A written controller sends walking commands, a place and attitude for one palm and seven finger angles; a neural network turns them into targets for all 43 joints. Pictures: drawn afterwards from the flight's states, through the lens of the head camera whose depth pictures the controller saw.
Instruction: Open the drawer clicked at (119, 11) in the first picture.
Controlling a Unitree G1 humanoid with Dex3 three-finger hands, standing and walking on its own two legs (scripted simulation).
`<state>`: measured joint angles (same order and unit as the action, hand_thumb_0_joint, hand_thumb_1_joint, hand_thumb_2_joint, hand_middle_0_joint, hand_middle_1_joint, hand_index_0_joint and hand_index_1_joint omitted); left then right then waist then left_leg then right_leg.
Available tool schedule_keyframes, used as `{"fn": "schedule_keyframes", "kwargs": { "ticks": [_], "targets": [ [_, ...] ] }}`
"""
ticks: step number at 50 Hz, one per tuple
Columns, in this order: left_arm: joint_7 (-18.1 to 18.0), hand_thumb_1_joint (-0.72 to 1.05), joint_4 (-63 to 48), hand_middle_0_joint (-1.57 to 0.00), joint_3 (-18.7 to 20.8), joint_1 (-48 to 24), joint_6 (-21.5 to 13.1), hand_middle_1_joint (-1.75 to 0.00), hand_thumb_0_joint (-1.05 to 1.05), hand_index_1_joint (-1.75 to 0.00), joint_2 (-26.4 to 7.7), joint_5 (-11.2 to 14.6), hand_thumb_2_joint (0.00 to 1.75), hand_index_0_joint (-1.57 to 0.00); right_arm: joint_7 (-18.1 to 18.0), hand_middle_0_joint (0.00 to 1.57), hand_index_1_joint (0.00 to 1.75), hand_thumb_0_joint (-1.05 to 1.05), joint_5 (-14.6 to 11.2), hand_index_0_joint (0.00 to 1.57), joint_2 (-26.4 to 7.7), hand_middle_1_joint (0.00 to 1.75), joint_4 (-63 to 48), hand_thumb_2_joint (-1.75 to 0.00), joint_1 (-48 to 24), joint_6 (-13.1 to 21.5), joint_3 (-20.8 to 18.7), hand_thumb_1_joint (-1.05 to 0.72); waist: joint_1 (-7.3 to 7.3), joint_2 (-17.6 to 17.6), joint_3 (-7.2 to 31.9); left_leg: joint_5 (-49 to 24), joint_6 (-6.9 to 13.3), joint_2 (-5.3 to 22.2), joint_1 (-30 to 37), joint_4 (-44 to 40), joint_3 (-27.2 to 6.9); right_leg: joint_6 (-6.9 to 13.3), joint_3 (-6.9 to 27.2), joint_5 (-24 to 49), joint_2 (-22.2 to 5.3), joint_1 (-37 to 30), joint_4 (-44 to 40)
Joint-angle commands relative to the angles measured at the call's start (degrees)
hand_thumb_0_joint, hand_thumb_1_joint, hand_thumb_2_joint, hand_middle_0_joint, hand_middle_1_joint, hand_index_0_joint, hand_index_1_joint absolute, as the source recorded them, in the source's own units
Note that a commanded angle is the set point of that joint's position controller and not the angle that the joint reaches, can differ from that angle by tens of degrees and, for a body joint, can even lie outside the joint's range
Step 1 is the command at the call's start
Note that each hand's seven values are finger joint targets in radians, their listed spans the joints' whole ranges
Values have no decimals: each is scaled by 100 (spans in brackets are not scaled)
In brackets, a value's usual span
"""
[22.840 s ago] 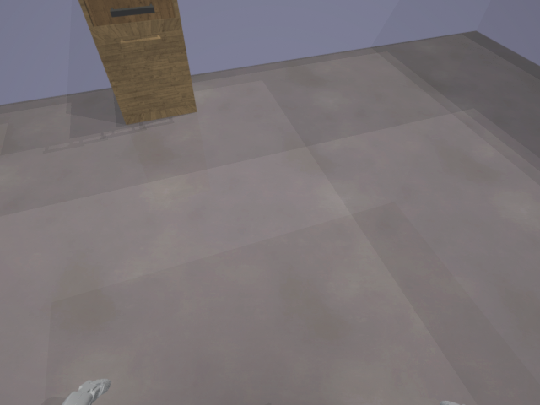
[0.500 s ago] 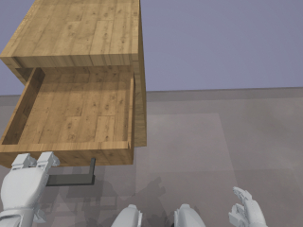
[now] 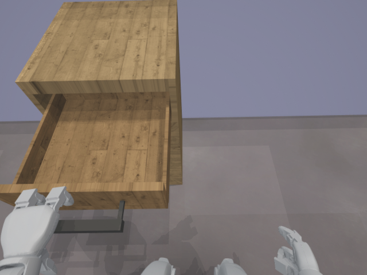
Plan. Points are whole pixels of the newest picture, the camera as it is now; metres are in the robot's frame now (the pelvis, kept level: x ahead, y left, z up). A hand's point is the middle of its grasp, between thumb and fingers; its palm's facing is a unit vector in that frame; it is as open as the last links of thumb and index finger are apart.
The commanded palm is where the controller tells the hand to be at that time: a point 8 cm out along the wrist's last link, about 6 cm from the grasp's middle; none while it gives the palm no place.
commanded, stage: lift the hand off the handle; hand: left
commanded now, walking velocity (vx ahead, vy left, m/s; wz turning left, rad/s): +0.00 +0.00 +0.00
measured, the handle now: (82, 216) +0.24 +0.27 -0.07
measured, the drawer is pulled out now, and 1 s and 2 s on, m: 0.30 0.29 0.29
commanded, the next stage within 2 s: draw the hand back to the body in 1.22 s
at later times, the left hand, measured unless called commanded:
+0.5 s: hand (43, 217) +0.21 +0.29 +0.03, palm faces -0.03 -0.05 -1.00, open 13.8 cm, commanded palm +0.19 +0.29 +0.09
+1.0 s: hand (28, 214) +0.20 +0.30 +0.07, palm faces -0.03 -0.06 -1.00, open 13.8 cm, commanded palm +0.19 +0.29 +0.13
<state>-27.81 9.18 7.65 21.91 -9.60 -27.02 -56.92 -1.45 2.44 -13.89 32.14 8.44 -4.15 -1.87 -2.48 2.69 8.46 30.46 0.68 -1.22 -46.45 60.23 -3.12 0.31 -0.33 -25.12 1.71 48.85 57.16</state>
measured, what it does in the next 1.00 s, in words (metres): stands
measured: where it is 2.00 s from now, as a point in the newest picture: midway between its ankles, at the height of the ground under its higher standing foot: outside the picture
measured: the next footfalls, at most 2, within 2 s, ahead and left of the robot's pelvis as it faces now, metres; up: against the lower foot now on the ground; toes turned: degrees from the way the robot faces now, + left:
none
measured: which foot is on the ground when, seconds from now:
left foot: down 0.00-1.00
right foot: down 0.00-1.00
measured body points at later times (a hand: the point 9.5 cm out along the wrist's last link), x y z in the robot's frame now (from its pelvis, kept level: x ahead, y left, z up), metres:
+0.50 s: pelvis +0.02 +0.01 +0.02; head +0.07 -0.01 +0.47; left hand +0.21 +0.29 +0.09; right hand +0.21 -0.23 -0.08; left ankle -0.02 +0.11 -0.67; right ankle +0.02 -0.12 -0.67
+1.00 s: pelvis +0.03 +0.01 +0.04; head +0.07 -0.01 +0.48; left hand +0.20 +0.30 +0.13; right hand +0.23 -0.22 -0.06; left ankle -0.02 +0.11 -0.67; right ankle +0.02 -0.12 -0.67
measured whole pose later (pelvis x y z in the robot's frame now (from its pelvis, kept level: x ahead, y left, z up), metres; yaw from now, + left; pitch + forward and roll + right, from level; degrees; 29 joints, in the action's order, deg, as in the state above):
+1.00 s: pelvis +0.03 +0.01 +0.04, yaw +0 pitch +11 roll -1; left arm -19.0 -7.0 9.1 30.5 -7.1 -28.2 -52.2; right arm -0.3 1.6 -13.9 29.8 10.0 -5.3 -1.9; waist -4.1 3.7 6.8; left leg 27.2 1.3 -1.2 -29.9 46.7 -2.4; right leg -0.2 0.7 -22.4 1.4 32.6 44.4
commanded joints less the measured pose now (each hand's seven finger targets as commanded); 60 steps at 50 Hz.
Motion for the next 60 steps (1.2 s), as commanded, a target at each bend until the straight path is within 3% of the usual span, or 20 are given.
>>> {"fn": "schedule_keyframes", "kwargs": {
  "ticks": [1, 4, 5, 9, 10, 13, 20, 23, 28, 29, 30, 35, 36, 41, 45, 49, 54, 55, 56, 60],
  "targets": [
    [-269, -50, -1446, -30, 898, -458, 34, -120, 0, -120, -1333, 124, 30, -30, -61, 20, 30, 0, -14, 20, -753, 30, -862, -90, -204, 227, -276, -90, 105, 147, 1525, -1901, 159, 18, 1211, -1050, 217, 222, -186, 1348, -11, -1186, -928],
    [-238, -50, -1550, -30, 957, -469, 19, -120, 0, -120, -1426, 68, 30, -30, -66, 20, 30, 0, -5, 20, -729, 30, -852, -90, -189, 223, -255, -90, 85, 351, 1445, -1979, 149, 11, 1352, -1137, 213, 247, -199, 1311, 2, -1201, -972],
    [-206, -50, -1543, -30, 764, -279, 39, -120, 0, -120, -1197, 82, 30, -30, -56, 20, 30, 0, -15, 20, -703, 30, -901, -90, -237, 242, -265, -90, 60, 403, 1240, -1945, 141, 32, 1378, -1172, 204, 269, -210, 1290, -2, -1191, -1021],
    [-166, -50, -1632, -30, 985, -147, 30, -120, 0, -120, -1370, 114, 30, -30, -22, 20, 30, 0, -16, 20, -708, 30, -914, -90, -179, 221, -260, -90, 31, 304, 1310, -2100, 135, 23, 1443, -1259, 201, 259, -208, 1433, 6, -1387, -1069],
    [-145, -50, -1707, -30, 845, 54, 46, -120, 0, -120, -1192, 135, 30, -30, -5, 20, 30, 0, -22, 20, -680, 30, -974, -90, -232, 235, -271, -90, -8, 415, 1238, -2140, 121, 28, 1516, -1291, 203, 277, -216, 1453, 1, -1401, -1093],
    [-115, -50, -1863, -30, 814, -141, 62, -120, 0, -120, -1200, 184, 30, -30, 25, 20, 30, 0, -24, 20, -708, 30, -974, -90, -263, 237, -258, -90, 61, 387, 1117, -2150, 123, 59, 1561, -1350, 167, 279, -231, 1404, -8, -1369, -1143],
    [105, -50, -1697, -30, 529, 578, 421, -120, 0, -120, -863, 178, 30, -30, 135, 20, 30, 0, -101, 20, -666, 30, -1057, -90, -265, 180, -273, -90, -56, 80, 892, -2267, 90, 88, 1608, -1580, 176, 268, -238, 1599, 1, -1720, -1310],
    [251, -50, -1717, -30, 694, 430, 554, -120, 0, -120, -1079, 212, 30, -30, 127, 20, 30, 0, -135, 20, -695, 30, -1129, -90, -286, 131, -232, -90, -78, -149, 749, -2122, 115, 76, 1540, -1731, 165, 254, -180, 1599, -29, -1907, -1430],
    [379, -50, -2234, -30, 893, 485, 407, -120, 0, -120, -1316, 265, 30, -30, 79, 20, 30, 0, -114, 20, -651, 30, -1161, -90, -243, 153, -224, -90, -114, 128, 996, -2467, 130, 62, 1883, -1748, 221, 262, -57, 2045, -58, -2233, -1523],
    [382, -50, -2291, -30, 873, 601, 370, -120, 0, -120, -1242, 246, 30, -30, 93, 20, 30, 0, -86, 20, -622, 30, -1177, -90, -200, 157, -206, -90, -100, 164, 1068, -2597, 138, 45, 1974, -1752, 246, 241, -94, 2085, -39, -2211, -1531],
    [415, -50, -2284, -30, 699, 713, 344, -120, 0, -120, -1043, 277, 30, -30, 91, 20, 30, 0, -109, 20, -595, 30, -1173, -90, -236, 173, -225, -90, -89, 225, 792, -2595, 122, 70, 1960, -1758, 225, 256, -119, 2059, -32, -2137, -1547],
    [466, -50, -2244, -30, 777, 686, 252, -120, 0, -120, -1058, 329, 30, -30, 113, 20, 30, 0, -97, 20, -611, 30, -1128, -90, -230, 182, -243, -90, -61, 164, 565, -2481, 126, 78, 1936, -1787, 214, 239, -136, 2017, -39, -2064, -1622],
    [452, -50, -2283, -30, 996, 691, 248, -120, 0, -120, -1274, 336, 30, -30, 125, 20, 30, 0, -77, 20, -653, 30, -1136, -90, -218, 166, -225, -90, -86, 54, 767, -2499, 126, 54, 1914, -1807, 215, 220, -134, 2082, -64, -2173, -1621],
    [507, -50, -2488, -30, 1080, 752, 234, -120, 0, -120, -1322, 419, 30, -30, 104, 20, 30, 0, -94, 20, -644, 30, -1142, -90, -229, 132, -245, -90, -103, -11, 1025, -2737, 127, 36, 2064, -1805, 254, 195, -75, 2490, -90, -2410, -1647],
    [595, -50, -2606, -30, 911, 871, 210, -120, 0, -120, -1139, 502, 30, -30, 91, 20, 30, 0, -100, 20, -606, 30, -1121, -90, -265, 170, -260, -90, -105, 126, 867, -2836, 127, 73, 2199, -1852, 227, 200, -95, 2424, -84, -2390, -1710],
    [658, -50, -2691, -30, 1077, 609, 258, -120, 0, -120, -1404, 506, 30, -30, 84, 20, 30, 0, -86, 20, -661, 30, -1128, -90, -276, 136, -207, -90, -81, 8, 790, -2725, 127, 39, 2146, -1959, 219, 174, -88, 2394, -109, -2462, -1803],
    [716, -50, -2917, -30, 953, 472, 328, -120, 0, -120, -1335, 485, 30, -30, 101, 20, 30, 0, -109, 20, -629, 30, -1169, -90, -338, 135, -183, -90, -130, 335, 745, -2793, 89, 68, 2333, -2094, 189, 205, -160, 2092, -104, -2422, -1853],
    [746, -50, -2907, -30, 788, 614, 344, -120, 0, -120, -1144, 525, 30, -30, 99, 20, 30, 0, -139, 20, -579, 30, -1176, -90, -360, 160, -214, -90, -145, 307, 624, -2767, 86, 99, 2336, -2105, 174, 218, -173, 2047, -92, -2441, -1869],
    [737, -50, -3020, -30, 947, 670, 366, -120, 0, -120, -1310, 525, 30, -30, 108, 20, 30, 0, -118, 20, -622, 30, -1212, -90, -328, 160, -205, -90, -174, 219, 876, -2837, 92, 98, 2402, -2118, 175, 199, -179, 2094, -106, -2507, -1883],
    [849, -50, -2546, -30, 888, 825, 482, -120, 0, -120, -1165, 558, 30, -30, 99, 20, 30, 0, -176, 20, -611, 30, -1169, -90, -380, 115, -198, -90, -183, -122, 447, -2498, 104, 82, 2178, -2210, 209, 185, -162, 2053, -89, -2547, -1985]
  ]
}}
